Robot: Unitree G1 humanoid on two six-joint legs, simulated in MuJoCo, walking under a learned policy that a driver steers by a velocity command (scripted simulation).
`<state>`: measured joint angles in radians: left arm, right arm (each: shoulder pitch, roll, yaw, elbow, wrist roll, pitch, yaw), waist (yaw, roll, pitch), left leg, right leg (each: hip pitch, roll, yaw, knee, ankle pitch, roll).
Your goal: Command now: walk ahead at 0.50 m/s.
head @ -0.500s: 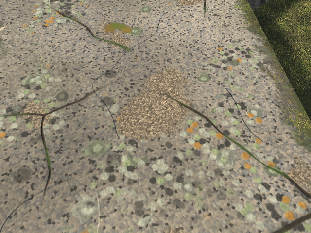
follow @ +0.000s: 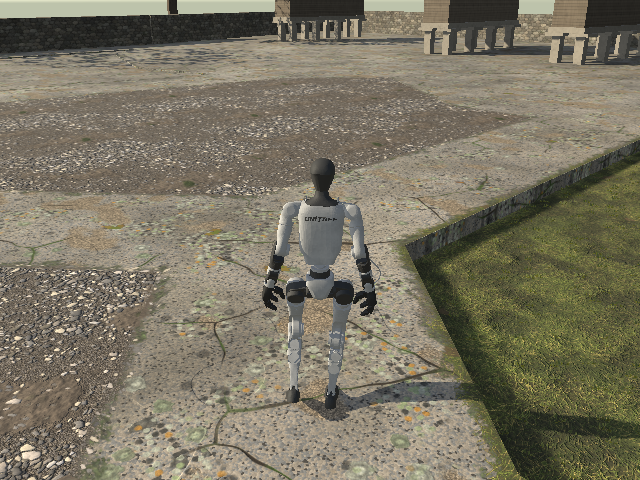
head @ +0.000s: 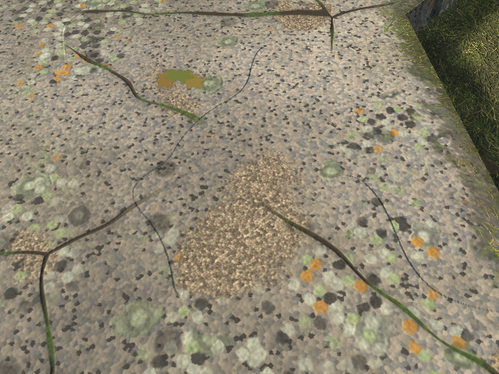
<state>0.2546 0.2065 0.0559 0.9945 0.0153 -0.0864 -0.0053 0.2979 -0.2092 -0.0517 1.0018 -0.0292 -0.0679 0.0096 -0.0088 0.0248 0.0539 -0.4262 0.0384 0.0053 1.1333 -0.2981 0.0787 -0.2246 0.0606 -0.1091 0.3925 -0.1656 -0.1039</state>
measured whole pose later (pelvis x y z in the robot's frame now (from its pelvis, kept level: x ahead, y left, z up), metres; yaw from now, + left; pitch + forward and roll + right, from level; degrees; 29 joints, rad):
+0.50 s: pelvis +0.27 +0.05 -0.01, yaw +7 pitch +0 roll +0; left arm 0.34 0.19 0.04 1.02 0.01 -0.10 0.01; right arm 0.15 -0.22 -0.07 0.94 -0.02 -0.05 0.02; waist 0.01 -0.01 0.07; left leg -0.36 -0.10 0.08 0.54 -0.18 0.13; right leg -0.27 -0.01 -0.05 1.18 -0.36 -0.06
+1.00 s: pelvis +0.55 +0.07 -0.02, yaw +24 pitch +2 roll +0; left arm -0.01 0.24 0.02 0.72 0.04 -0.09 0.00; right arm 0.45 -0.27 -0.08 0.93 0.00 -0.05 -0.01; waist -0.09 0.01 0.05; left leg -0.09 -0.14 -0.20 0.76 -0.47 0.10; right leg -0.46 0.02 -0.01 0.56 -0.10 -0.03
